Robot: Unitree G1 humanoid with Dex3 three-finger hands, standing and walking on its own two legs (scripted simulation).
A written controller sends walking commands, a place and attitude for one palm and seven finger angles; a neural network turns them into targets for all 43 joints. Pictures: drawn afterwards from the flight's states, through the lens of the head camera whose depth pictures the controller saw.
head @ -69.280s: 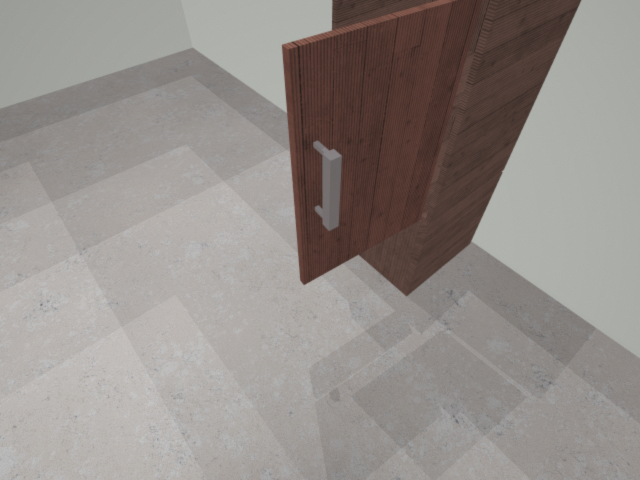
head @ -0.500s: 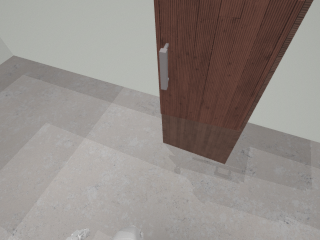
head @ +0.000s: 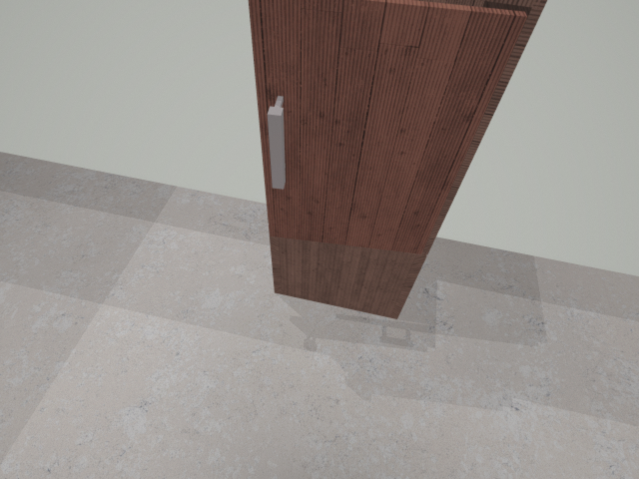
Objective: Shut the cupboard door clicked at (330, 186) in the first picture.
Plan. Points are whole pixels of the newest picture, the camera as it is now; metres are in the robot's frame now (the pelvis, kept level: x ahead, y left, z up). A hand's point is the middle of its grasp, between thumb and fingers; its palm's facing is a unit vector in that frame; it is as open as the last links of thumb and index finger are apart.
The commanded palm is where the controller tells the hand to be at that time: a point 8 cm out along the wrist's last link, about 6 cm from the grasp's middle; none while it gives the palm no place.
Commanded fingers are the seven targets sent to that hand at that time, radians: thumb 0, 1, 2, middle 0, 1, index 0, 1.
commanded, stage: take the last steps up to it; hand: left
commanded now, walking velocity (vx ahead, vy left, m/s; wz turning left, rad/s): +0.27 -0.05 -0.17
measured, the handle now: (279, 144) +0.69 +0.12 -0.02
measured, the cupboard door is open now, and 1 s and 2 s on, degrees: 6 6 6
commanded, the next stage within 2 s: come to a stop and stand still in 0.60 s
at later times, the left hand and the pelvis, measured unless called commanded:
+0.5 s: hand out of the picture +0.11 +0.18 -0.19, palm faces -0.06 -0.99 -0.14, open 7.4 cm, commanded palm none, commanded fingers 0.00 0.90 0.90 -0.20 -0.30 -0.20 -0.30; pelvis +0.09 +0.00 -0.01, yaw -5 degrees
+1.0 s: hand (245, 384) +0.28 +0.13 -0.18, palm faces -0.05 -0.97 -0.22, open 7.3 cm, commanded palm none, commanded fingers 0.00 0.90 0.90 -0.20 -0.30 -0.20 -0.30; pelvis +0.20 -0.04 -0.01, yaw -5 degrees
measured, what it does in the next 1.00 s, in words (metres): walks ahead: right foot, then left foot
